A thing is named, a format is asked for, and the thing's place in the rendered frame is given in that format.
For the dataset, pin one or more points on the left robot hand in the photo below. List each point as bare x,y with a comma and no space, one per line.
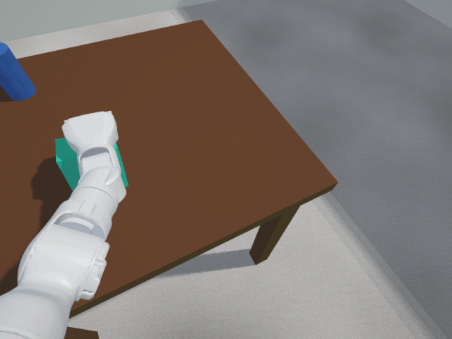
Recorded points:
98,127

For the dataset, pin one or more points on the sponge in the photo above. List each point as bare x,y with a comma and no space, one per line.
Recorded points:
66,159

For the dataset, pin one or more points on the robot left forearm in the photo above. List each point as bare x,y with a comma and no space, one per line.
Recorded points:
93,202

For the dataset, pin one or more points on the robot left upper arm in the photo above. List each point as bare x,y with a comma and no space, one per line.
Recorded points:
66,265

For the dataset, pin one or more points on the table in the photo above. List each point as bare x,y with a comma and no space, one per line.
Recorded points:
207,156

